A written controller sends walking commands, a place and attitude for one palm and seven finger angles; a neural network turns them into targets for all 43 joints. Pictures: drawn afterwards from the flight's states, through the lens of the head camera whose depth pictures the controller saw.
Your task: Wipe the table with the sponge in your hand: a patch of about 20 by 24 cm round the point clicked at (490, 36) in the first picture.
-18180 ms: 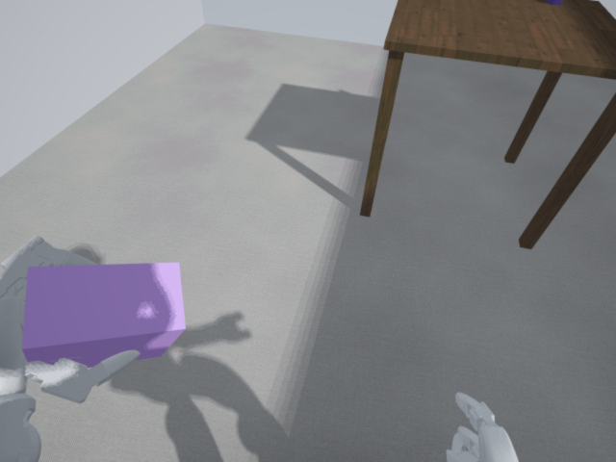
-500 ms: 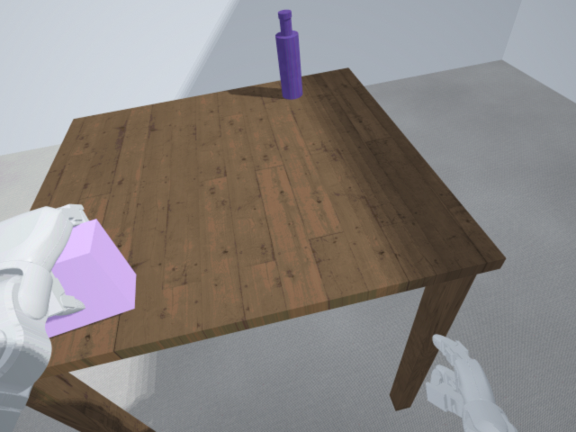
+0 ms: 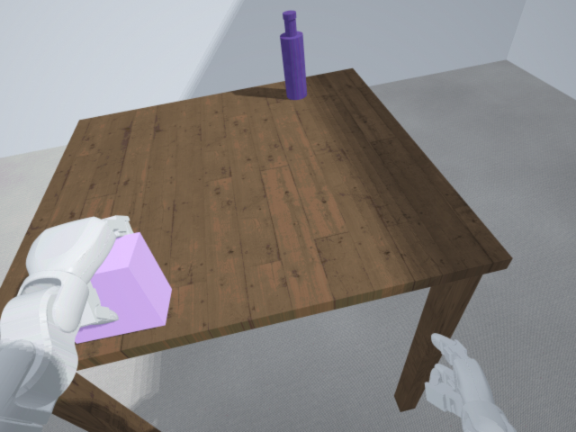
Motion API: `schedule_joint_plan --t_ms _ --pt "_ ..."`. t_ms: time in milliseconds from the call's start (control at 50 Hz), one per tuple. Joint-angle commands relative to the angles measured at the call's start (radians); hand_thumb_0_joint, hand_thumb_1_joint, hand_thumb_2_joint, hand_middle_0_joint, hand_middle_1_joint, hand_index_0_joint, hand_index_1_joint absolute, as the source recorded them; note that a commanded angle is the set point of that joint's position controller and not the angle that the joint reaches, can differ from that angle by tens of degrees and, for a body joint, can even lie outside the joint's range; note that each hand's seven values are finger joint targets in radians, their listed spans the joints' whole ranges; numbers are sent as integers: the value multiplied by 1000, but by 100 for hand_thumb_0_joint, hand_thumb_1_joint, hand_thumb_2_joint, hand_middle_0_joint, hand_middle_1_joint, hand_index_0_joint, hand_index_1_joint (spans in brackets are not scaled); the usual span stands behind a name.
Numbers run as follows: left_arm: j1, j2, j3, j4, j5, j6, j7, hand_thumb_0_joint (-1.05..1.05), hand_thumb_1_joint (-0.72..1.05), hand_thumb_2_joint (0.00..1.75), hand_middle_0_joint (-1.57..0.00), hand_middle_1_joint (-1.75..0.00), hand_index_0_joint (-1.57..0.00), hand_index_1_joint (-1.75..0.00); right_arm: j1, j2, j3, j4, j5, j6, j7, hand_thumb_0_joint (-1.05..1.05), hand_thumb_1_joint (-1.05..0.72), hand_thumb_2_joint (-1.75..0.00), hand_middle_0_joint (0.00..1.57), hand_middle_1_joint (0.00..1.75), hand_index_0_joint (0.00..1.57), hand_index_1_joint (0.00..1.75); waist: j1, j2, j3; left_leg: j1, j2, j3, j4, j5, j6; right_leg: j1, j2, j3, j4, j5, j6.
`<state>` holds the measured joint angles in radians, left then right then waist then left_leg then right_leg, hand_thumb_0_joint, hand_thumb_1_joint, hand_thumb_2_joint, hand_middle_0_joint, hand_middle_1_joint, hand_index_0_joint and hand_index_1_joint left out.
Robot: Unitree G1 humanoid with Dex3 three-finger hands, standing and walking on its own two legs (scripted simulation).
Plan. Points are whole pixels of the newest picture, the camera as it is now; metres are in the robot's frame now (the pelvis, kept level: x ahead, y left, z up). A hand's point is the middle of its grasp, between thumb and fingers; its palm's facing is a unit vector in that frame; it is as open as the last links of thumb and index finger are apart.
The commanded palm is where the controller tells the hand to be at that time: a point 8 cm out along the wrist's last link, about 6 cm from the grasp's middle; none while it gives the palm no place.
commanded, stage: lower the sponge onto the table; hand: left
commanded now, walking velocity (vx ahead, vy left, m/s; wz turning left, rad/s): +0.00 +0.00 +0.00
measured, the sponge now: (114, 297) +0.24 +0.29 +0.08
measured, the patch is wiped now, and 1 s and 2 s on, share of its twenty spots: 0.05 0.05 0.30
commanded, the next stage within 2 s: wipe forward along the first lane in 0.90 s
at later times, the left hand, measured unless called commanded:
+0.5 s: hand (118, 286) +0.24 +0.27 +0.12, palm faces -0.09 -0.07 -0.99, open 10.4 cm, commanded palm +0.22 +0.29 +0.22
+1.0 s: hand (111, 276) +0.24 +0.28 +0.13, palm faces +0.03 -0.04 -1.00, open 10.4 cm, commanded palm +0.22 +0.29 +0.19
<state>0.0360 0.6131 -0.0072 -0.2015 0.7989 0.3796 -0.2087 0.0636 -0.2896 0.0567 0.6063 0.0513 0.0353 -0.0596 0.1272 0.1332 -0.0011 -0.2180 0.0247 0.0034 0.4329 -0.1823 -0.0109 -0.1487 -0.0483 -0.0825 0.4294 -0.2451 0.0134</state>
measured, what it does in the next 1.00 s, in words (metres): stands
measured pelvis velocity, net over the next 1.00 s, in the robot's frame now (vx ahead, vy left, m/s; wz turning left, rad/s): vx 0.01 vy -0.01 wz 0.00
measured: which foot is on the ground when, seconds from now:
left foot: down 0.00-1.00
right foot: down 0.00-1.00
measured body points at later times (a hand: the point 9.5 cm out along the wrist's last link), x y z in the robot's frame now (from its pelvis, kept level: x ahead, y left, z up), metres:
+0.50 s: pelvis +0.00 -0.01 +0.00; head +0.00 -0.05 +0.45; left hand +0.24 +0.27 +0.17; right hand +0.25 -0.21 -0.08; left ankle +0.03 +0.13 -0.74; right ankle -0.01 -0.13 -0.74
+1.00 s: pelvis +0.01 -0.01 +0.00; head +0.00 -0.05 +0.45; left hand +0.24 +0.28 +0.18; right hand +0.24 -0.21 -0.09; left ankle +0.03 +0.13 -0.74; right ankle -0.01 -0.13 -0.74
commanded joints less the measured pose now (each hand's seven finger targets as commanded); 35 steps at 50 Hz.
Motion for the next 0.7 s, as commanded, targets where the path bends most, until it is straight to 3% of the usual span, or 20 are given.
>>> schedule_joint_plan --t_ms 0,40,80,100,140,200,240,260,300,340,380,400,420,480,500,520,560,600,660,680 --pt "-352 428 299 -356 79 -117 98 0 10 130 -120 -160 -120 -160 -201 -68 -25 -194 -17 -82 -24 0 -90 -90 20 30 20 30 21 -50 -263 142 -50 -16 -39 165 52 53 81 35 -57 107 -75" --pt "-352 387 303 -247 79 -142 164 0 10 130 -120 -160 -120 -160 -141 -51 -34 -159 -25 -82 -36 0 -90 -90 20 30 20 30 16 -64 -212 143 -54 4 -38 195 45 34 77 22 -80 114 -80" --pt "-368 352 296 -241 59 -139 210 0 10 130 -120 -160 -120 -160 -140 -54 -46 -145 -15 -68 -28 0 -90 -90 20 30 20 30 22 15 -210 153 -48 6 -48 215 32 52 77 33 -90 131 -87" --pt "-380 371 319 -248 52 -120 227 0 10 130 -120 -160 -120 -160 -182 -55 -43 -152 -8 -75 -24 0 -90 -90 20 30 20 30 35 59 -215 157 -54 -4 -50 220 29 66 88 72 -90 133 -103" --pt "-356 308 272 -138 30 -70 244 0 10 130 -120 -160 -120 -160 -167 -63 -52 -128 -6 -62 -14 0 -90 -90 20 30 20 30 28 24 -190 131 -47 13 -49 220 21 69 70 46 -92 149 -87" --pt "-301 284 237 -50 22 11 190 0 10 130 -120 -160 -120 -160 -243 -80 -39 -132 9 -49 -5 0 -90 -90 20 30 20 30 28 -38 -138 88 -48 9 -64 167 22 49 75 60 -95 121 -80" --pt "-254 237 171 -47 7 37 135 0 10 130 -120 -160 -120 -160 -218 -89 -39 -143 9 -37 -5 0 -90 -90 20 30 20 30 13 -83 -149 70 -50 17 -60 157 29 50 63 25 -81 145 -60" --pt "-251 189 114 -63 0 43 103 0 10 130 -120 -160 -120 -160 -230 -89 -35 -154 12 -36 -2 0 -90 -90 20 30 20 30 -1 -77 -135 63 -52 11 -63 136 31 36 62 18 -83 138 -55" --pt "-226 150 70 -99 3 39 56 0 10 130 -120 -160 -120 -160 -269 -73 -23 -182 23 -53 -2 0 -90 -90 20 30 20 30 -9 -86 -146 73 -49 9 -50 112 38 17 69 28 -76 114 -58" --pt "-223 169 57 -161 15 6 30 0 10 130 -120 -160 -120 -160 -220 -85 -30 -182 8 -59 -5 0 -90 -90 20 30 20 30 -14 -98 -185 84 -56 3 -38 117 48 19 60 16 -67 125 -50" --pt "-259 265 122 -213 59 -41 26 0 10 130 -120 -160 -120 -160 -195 -91 -35 -176 -6 -62 -10 0 -90 -90 20 30 20 30 -11 -103 -222 101 -60 -2 -25 132 55 24 60 21 -61 130 -49" --pt "-279 331 187 -274 73 -67 40 0 10 130 -120 -160 -120 -160 -224 -82 -27 -193 -5 -73 -13 0 -90 -90 20 30 20 30 -1 -98 -241 119 -51 -9 -24 126 55 34 72 40 -58 109 -60" --pt "-337 356 213 -289 87 -102 65 0 10 130 -120 -160 -120 -160 -181 -73 -25 -186 -18 -76 -24 0 -90 -90 20 30 20 30 1 -101 -260 124 -63 -1 -23 154 57 39 64 23 -57 112 -61" --pt "-318 376 296 -237 84 -169 151 0 10 130 -120 -160 -120 -160 -125 -62 -41 -159 -25 -75 -37 0 -90 -90 20 30 20 30 11 -61 -218 147 -57 6 -30 187 48 33 77 19 -83 123 -74" --pt "-328 414 340 -247 80 -166 181 0 10 130 -120 -160 -120 -160 -152 -63 -41 -164 -17 -83 -38 0 -90 -90 20 30 20 30 25 -10 -214 153 -59 -2 -33 181 45 40 87 62 -88 113 -92" --pt "-349 338 288 -208 63 -162 207 0 10 130 -120 -160 -120 -160 -132 -52 -44 -158 -18 -78 -37 0 -90 -90 20 30 20 30 15 -14 -195 135 -57 6 -40 188 38 44 78 32 -88 112 -88" --pt "-325 280 255 -95 39 -128 231 0 10 130 -120 -160 -120 -160 -129 -68 -57 -129 -9 -65 -27 0 -90 -90 20 30 20 30 11 2 -155 127 -49 17 -42 188 28 34 75 35 -106 128 -82" --pt "-309 269 241 -25 41 -69 226 0 10 130 -120 -160 -120 -160 -190 -78 -49 -126 3 -61 -15 0 -90 -90 20 30 20 30 22 15 -116 98 -52 15 -56 157 23 26 80 60 -106 95 -88" --pt "-232 244 182 -3 44 -6 170 0 10 130 -120 -160 -120 -160 -188 -100 -52 -130 -3 -42 -4 0 -90 -90 20 30 20 30 15 -72 -166 67 -57 20 -48 167 32 61 65 28 -75 158 -63" --pt "-203 220 153 -34 38 6 142 0 10 130 -120 -160 -120 -160 -201 -97 -51 -144 -1 -40 -1 0 -90 -90 20 30 20 30 14 -67 -176 68 -59 21 -42 173 37 65 60 27 -65 182 -58"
